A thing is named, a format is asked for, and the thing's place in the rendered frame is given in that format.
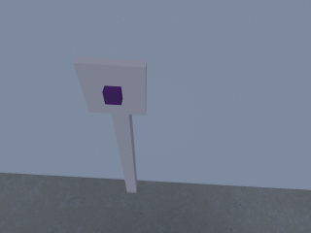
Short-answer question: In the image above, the button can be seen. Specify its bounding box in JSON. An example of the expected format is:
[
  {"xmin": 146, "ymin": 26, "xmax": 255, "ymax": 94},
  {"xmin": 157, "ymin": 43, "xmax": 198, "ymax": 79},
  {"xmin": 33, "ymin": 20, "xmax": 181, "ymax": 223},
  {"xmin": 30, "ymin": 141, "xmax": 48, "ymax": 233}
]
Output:
[{"xmin": 102, "ymin": 85, "xmax": 122, "ymax": 105}]

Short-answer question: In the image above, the panel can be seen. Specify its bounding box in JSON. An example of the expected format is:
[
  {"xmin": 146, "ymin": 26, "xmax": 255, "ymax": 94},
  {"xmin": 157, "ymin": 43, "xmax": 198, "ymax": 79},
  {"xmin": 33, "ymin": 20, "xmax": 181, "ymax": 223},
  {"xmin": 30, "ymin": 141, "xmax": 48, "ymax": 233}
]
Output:
[{"xmin": 73, "ymin": 56, "xmax": 147, "ymax": 193}]

